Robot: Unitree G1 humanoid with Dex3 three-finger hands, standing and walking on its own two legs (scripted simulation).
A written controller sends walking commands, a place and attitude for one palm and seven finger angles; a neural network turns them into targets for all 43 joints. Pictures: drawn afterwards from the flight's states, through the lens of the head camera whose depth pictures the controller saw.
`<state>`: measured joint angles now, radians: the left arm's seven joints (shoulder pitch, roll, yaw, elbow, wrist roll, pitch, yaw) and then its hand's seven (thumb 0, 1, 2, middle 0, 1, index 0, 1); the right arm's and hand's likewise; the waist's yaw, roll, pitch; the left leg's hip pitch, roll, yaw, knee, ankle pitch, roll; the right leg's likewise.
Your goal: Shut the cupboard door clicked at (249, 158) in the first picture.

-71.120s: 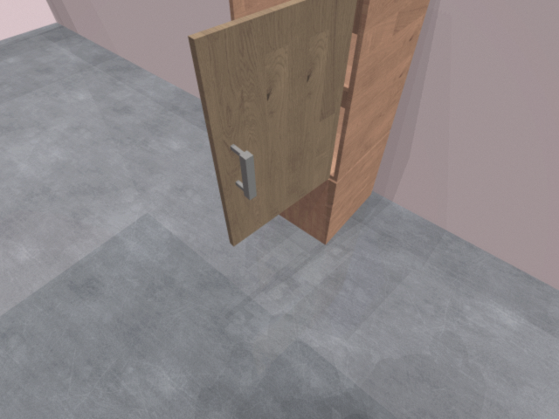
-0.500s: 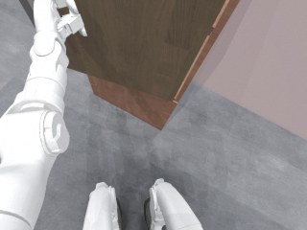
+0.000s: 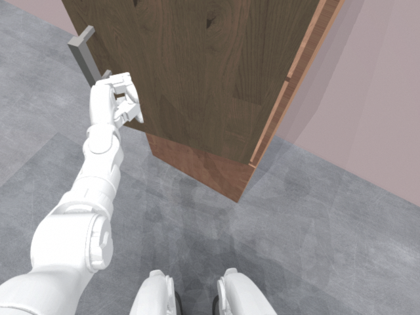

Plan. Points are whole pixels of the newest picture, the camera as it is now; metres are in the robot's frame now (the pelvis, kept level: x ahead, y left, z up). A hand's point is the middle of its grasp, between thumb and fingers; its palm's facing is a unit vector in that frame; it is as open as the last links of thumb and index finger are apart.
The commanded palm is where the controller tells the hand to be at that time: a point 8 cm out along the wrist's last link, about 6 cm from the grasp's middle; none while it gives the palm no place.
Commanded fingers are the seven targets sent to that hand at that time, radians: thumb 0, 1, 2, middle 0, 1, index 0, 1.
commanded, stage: pull the fist back off the door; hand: left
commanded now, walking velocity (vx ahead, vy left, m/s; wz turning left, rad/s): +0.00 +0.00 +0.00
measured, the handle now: (94, 61) +0.62 +0.18 +0.05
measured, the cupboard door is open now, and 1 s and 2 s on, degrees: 12 12 12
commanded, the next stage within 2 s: draw the hand back to the body in 0.20 s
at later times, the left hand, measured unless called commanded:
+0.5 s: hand (125, 115) +0.46 +0.11 +0.08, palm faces +0.05 -1.00 -0.06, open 3.1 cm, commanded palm +0.41 +0.16 +0.09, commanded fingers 0.00 0.90 0.90 -1.30 -1.50 -1.30 -1.50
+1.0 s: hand (30, 180) +0.31 +0.19 +0.16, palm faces +0.09 -0.98 -0.20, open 3.1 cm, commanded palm +0.28 +0.24 +0.19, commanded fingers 0.00 0.90 0.90 -0.89 -1.05 -0.89 -1.05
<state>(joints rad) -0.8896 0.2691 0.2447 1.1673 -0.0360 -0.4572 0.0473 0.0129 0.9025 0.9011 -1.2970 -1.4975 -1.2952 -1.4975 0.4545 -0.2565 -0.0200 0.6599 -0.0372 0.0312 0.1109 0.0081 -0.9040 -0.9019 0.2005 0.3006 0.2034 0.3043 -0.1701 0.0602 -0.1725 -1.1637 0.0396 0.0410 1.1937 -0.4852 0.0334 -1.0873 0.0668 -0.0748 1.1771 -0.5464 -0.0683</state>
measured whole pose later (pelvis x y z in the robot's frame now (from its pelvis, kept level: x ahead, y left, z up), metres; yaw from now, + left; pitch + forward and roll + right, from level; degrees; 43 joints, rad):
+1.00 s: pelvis +0.02 +0.01 +0.09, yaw +1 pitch +4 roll -1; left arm 0.04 0.27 0.03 0.15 -0.10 -0.14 0.03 0.02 0.90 0.90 -1.13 -1.31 -1.13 -1.31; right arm 0.19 -0.24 0.01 0.52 0.07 0.07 -0.07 0.01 -0.91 -0.90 0.20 0.30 0.20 0.30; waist 0.00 0.04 -0.09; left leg -0.43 -0.01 0.06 0.68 -0.33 0.05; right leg -0.36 0.04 -0.03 0.66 -0.38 -0.04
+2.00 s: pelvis +0.02 +0.02 +0.11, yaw +2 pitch -4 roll -1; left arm 0.47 0.37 0.35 -0.37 -0.09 -0.07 0.11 0.01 0.89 0.90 -0.21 -0.30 -0.21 -0.30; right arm 0.20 -0.23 0.02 0.62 0.03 -0.09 -0.06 0.02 -0.90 -0.90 0.20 0.30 0.20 0.30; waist 0.05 0.08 -0.01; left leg -0.14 -0.02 0.05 0.43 -0.22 0.05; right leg -0.05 0.04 -0.03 0.39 -0.26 -0.03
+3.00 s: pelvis -0.09 +0.05 +0.08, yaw +5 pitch -1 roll -2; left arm 0.52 0.41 0.43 -0.52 -0.03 -0.22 0.17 0.01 0.89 0.90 -0.21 -0.30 -0.21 -0.30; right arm 0.24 -0.23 -0.01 0.59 0.01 -0.02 -0.06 0.02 -0.90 -0.90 0.20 0.30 0.21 0.30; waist 0.01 0.00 0.01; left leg -0.50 -0.03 0.10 0.66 -0.28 0.06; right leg -0.40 0.02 0.00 0.61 -0.20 0.02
